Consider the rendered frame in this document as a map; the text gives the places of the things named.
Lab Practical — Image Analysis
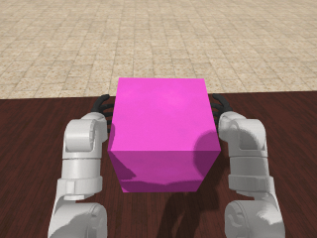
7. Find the left robot upper arm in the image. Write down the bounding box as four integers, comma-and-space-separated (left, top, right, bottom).
49, 202, 108, 238

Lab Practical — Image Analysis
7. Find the left robot hand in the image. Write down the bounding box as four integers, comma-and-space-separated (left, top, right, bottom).
90, 94, 115, 133

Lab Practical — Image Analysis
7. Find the robot left forearm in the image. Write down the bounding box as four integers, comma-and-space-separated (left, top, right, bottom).
48, 112, 108, 238

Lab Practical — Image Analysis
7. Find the robot right forearm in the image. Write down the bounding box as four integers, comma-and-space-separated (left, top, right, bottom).
218, 111, 285, 237

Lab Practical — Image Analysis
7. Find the right robot upper arm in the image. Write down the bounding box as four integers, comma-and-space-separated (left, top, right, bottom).
224, 200, 285, 238

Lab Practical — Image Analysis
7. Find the carton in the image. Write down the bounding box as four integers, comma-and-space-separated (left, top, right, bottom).
107, 77, 221, 192

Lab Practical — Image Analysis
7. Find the right robot hand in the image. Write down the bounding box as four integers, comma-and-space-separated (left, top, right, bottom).
210, 93, 233, 133

